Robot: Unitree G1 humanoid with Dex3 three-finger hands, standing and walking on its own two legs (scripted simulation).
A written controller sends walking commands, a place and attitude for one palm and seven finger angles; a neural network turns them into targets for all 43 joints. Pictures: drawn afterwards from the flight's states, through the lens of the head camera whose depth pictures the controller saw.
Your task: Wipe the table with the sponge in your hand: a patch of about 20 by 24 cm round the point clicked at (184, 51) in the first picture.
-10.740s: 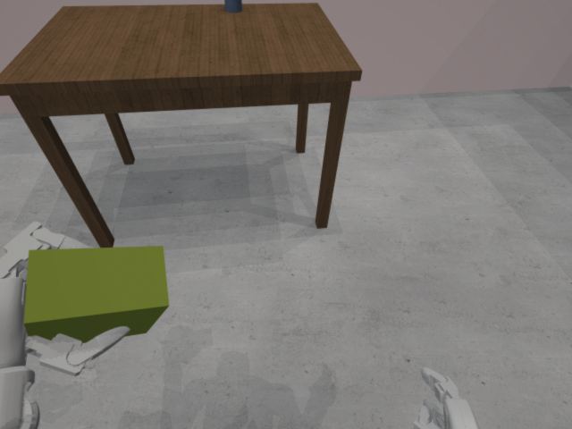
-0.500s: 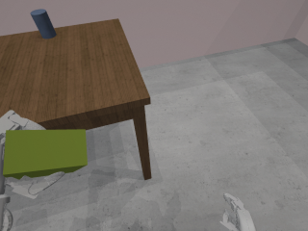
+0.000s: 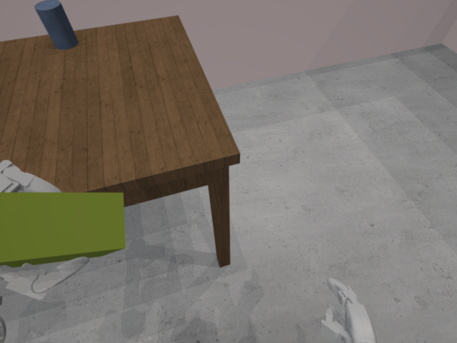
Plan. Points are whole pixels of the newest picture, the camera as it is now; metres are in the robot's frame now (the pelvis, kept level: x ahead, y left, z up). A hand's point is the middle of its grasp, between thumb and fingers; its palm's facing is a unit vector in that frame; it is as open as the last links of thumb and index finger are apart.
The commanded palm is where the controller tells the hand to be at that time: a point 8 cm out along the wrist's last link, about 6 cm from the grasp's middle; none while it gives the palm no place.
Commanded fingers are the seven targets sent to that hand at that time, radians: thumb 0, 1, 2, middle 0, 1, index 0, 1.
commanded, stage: come to a stop and stand still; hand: left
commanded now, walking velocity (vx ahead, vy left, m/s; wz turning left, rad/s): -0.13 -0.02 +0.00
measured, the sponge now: (78, 230) +0.23 +0.20 +0.15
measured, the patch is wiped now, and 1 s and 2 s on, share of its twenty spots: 0.00 0.00 0.00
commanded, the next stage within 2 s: look again from close up in 0.98 s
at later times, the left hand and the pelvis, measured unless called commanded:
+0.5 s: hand (20, 239) +0.21 +0.25 +0.17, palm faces +0.36 -0.82 -0.44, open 10.7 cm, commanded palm +0.15 +0.29 +0.19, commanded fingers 0.00 0.10 1.30 -1.20 -1.60 -1.20 -1.60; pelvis -0.01 +0.01 +0.01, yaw -2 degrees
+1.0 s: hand (25, 270) +0.18 +0.24 +0.16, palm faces +0.32 -0.86 -0.40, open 10.7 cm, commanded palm +0.12 +0.28 +0.19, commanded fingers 0.00 0.10 1.30 -1.20 -1.60 -1.20 -1.60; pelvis -0.05 +0.01 +0.01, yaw -3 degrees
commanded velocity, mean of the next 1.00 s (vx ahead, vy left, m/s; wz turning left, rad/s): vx -0.03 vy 0.00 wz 0.00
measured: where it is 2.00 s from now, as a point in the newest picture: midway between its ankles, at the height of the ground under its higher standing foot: outside the picture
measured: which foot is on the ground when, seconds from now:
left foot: down 0.00-0.04, up 0.06-0.26, down 0.28-1.00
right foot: down 0.00-1.00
